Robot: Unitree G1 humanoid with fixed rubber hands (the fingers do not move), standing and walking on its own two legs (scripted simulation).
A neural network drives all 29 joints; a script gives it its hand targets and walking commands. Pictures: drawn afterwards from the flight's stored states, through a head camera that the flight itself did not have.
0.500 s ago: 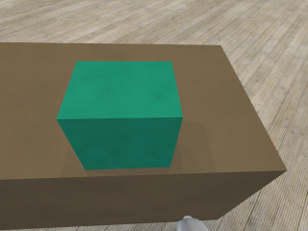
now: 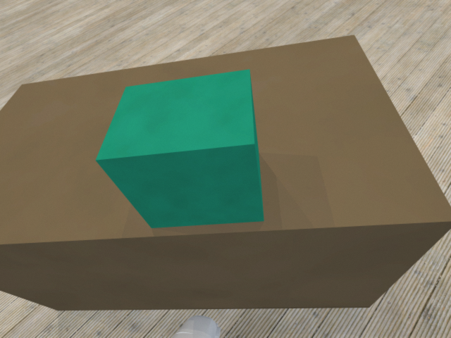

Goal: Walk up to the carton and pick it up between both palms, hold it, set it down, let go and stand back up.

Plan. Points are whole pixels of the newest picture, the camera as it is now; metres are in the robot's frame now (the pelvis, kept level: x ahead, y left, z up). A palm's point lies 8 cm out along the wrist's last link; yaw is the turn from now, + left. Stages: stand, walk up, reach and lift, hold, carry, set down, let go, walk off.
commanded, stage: walk up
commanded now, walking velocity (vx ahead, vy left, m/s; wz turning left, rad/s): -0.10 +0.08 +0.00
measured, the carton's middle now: (196, 155) +0.45 +0.10 +0.05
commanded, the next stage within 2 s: none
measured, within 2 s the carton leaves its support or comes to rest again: neither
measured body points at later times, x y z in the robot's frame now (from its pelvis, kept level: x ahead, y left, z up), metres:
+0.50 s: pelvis -0.08 +0.10 +0.01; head -0.08 +0.15 +0.46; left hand -0.12 +0.32 -0.17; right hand -0.17 -0.10 -0.13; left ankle -0.13 +0.13 -0.74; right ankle -0.11 -0.07 -0.67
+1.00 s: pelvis -0.01 +0.06 +0.00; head +0.00 +0.09 +0.45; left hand +0.05 +0.27 -0.18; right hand -0.16 -0.10 -0.14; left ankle -0.12 +0.12 -0.75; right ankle +0.06 -0.06 -0.70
